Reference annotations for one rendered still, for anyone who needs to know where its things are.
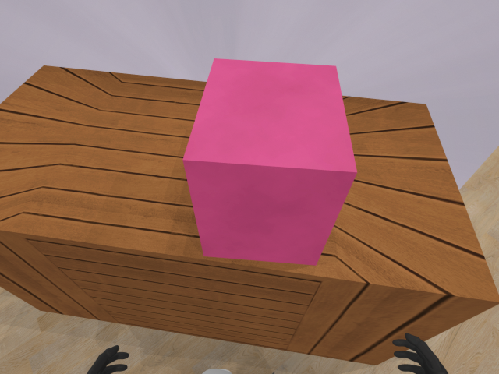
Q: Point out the carton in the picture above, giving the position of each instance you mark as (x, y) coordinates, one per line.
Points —
(269, 161)

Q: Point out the pedestal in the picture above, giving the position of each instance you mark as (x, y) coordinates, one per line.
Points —
(97, 221)

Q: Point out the robot left hand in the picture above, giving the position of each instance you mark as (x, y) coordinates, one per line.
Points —
(107, 357)

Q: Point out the robot right hand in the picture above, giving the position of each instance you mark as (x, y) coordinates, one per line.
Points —
(429, 362)

